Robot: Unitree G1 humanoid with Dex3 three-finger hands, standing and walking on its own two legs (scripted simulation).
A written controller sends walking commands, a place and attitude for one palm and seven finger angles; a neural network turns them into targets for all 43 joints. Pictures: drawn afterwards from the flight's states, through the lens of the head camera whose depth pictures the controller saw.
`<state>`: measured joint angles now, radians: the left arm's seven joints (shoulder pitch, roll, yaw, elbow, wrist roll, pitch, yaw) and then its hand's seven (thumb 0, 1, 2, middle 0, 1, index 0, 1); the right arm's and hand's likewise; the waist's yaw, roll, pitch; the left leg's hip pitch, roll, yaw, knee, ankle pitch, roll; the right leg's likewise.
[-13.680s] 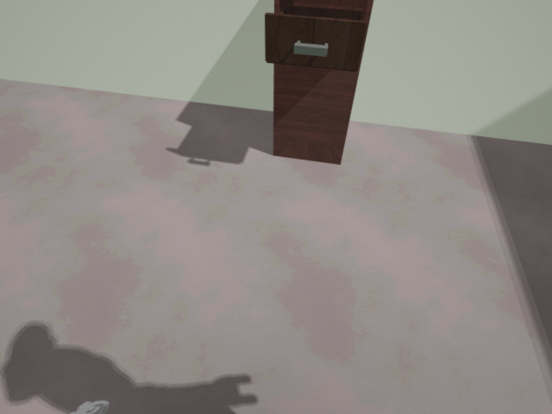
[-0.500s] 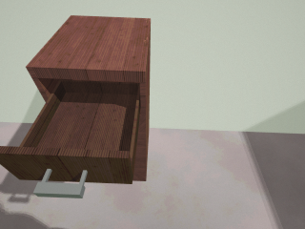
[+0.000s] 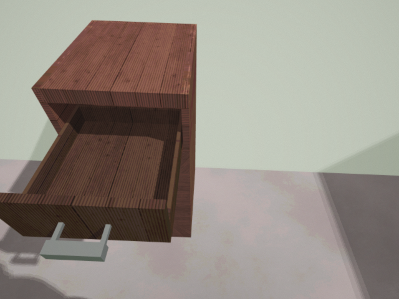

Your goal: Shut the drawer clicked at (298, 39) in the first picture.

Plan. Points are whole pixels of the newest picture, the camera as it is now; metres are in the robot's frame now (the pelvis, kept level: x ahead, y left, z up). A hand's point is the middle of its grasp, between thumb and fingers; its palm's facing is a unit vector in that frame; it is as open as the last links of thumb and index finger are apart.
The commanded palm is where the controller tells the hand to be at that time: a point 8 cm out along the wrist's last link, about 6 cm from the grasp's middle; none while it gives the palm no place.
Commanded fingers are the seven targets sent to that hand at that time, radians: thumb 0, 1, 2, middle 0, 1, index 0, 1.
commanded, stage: shuffle to correct the standing spot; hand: left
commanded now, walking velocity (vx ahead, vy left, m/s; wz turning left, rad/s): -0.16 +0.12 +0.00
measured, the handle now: (79, 239) +0.23 +0.26 -0.01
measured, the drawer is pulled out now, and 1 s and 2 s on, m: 0.29 0.29 0.29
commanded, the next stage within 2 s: come to a stop and stand still in 0.18 s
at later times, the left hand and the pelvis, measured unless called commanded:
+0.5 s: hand out of the picture -0.03 +0.24 -0.19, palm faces +0.04 -0.97 -0.24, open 7.4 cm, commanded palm none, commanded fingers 0.00 0.90 0.90 -0.20 -0.30 -0.20 -0.30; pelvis -0.05 +0.04 -0.01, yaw +0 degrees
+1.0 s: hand out of the picture -0.03 +0.17 -0.18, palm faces -0.01 -0.99 -0.17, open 7.4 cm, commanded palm none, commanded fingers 0.00 0.90 0.90 -0.20 -0.30 -0.20 -0.30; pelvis -0.02 +0.02 -0.01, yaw -1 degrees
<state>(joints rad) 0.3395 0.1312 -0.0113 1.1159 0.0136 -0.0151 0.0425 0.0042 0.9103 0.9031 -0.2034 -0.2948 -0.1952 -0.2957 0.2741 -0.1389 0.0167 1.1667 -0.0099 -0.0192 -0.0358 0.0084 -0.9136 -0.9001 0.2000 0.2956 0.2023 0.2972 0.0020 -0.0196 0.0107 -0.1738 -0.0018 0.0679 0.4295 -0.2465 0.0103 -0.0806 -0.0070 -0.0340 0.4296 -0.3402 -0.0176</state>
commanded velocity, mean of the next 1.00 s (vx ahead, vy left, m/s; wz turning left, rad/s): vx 0.00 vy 0.00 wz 0.00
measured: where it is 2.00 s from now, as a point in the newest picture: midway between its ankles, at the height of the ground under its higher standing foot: outside the picture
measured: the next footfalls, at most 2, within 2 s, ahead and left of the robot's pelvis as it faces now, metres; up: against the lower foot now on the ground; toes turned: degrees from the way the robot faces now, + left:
right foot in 0.70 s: -0.04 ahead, -0.07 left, +0.00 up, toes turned -3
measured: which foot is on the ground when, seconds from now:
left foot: down 0.00-1.00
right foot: down 0.00-0.42, up 0.44-0.68, down 0.70-1.00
